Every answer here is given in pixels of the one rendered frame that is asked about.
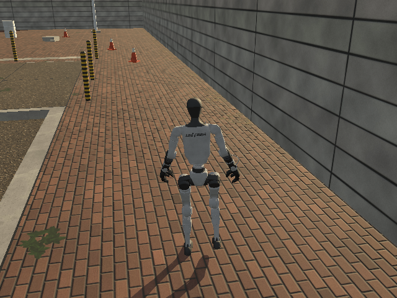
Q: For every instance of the robot left hand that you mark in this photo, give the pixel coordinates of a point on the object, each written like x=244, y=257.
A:
x=163, y=174

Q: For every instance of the robot left foot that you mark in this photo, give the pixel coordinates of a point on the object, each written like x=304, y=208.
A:
x=188, y=250

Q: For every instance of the robot left forearm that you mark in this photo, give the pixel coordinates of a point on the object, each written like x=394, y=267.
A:
x=167, y=163

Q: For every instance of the robot left upper arm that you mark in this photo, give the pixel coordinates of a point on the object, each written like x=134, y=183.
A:
x=176, y=132

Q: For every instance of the robot right forearm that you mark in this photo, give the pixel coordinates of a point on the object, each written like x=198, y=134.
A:
x=230, y=161

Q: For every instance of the robot right upper arm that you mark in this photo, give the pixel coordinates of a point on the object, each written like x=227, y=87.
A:
x=220, y=141

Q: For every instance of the robot left thigh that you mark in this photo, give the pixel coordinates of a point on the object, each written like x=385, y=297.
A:
x=185, y=190

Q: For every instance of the robot right hand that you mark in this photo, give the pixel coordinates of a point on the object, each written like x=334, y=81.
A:
x=233, y=173

